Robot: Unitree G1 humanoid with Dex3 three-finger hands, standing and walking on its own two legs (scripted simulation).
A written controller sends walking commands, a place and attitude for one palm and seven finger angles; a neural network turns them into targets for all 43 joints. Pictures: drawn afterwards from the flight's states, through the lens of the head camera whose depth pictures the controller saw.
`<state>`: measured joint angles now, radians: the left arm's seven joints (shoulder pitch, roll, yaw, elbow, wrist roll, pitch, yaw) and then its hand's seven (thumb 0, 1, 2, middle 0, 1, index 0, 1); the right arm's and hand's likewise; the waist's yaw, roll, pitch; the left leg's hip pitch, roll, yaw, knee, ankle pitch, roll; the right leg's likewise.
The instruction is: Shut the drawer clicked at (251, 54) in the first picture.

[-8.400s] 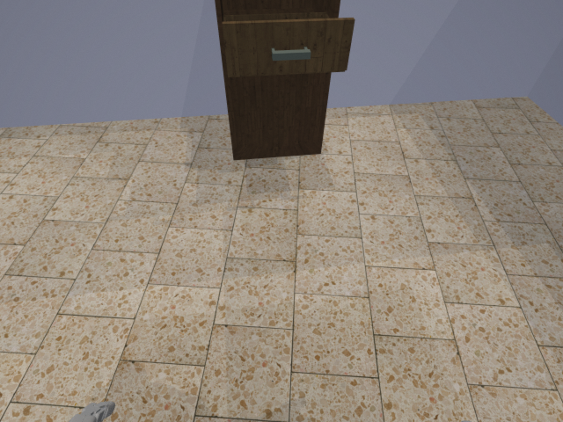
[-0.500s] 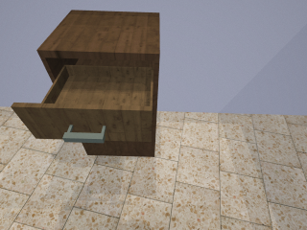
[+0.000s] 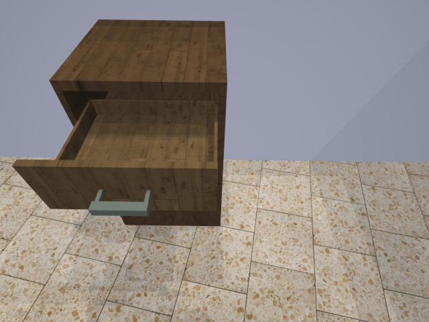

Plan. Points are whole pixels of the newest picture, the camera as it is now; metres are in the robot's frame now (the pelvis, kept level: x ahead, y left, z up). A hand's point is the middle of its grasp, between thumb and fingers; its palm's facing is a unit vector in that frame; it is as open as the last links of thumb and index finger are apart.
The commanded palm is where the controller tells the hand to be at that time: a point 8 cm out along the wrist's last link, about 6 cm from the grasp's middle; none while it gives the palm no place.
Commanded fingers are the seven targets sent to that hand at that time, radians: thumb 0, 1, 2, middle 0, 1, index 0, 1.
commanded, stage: come to a stop and stand still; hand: left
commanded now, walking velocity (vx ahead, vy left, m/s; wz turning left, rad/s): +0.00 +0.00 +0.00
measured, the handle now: (122, 201) +0.38 +0.25 -0.05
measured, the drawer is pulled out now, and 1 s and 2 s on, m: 0.28 0.28 0.28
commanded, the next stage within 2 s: look again from close up in 0.30 s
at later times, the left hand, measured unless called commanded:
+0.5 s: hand out of the picture +0.03 +0.19 -0.18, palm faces +0.02 -0.97 -0.24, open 7.3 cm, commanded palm none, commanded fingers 0.00 0.90 0.90 -0.20 -0.30 -0.20 -0.30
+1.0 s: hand out of the picture +0.04 +0.22 -0.17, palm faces +0.01 -0.96 -0.27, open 7.4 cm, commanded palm none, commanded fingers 0.00 0.90 0.90 -0.20 -0.30 -0.20 -0.30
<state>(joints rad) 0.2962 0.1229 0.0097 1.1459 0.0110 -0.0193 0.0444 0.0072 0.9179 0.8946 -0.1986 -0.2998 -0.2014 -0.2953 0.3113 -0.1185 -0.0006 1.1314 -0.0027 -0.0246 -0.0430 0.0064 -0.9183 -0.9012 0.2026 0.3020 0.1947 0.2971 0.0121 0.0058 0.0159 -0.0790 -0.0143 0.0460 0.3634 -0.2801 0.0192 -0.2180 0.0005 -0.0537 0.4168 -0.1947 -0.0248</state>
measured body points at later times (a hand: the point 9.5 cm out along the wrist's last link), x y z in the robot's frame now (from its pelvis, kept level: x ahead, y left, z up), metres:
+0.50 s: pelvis +0.01 -0.01 +0.00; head +0.03 -0.01 +0.44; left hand +0.03 +0.24 -0.16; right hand +0.02 -0.24 -0.16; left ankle -0.05 +0.10 -0.74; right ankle +0.02 -0.10 -0.74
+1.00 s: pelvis -0.02 +0.02 +0.00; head -0.02 +0.02 +0.45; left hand +0.04 +0.28 -0.15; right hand +0.05 -0.24 -0.15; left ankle -0.05 +0.10 -0.74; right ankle +0.02 -0.10 -0.74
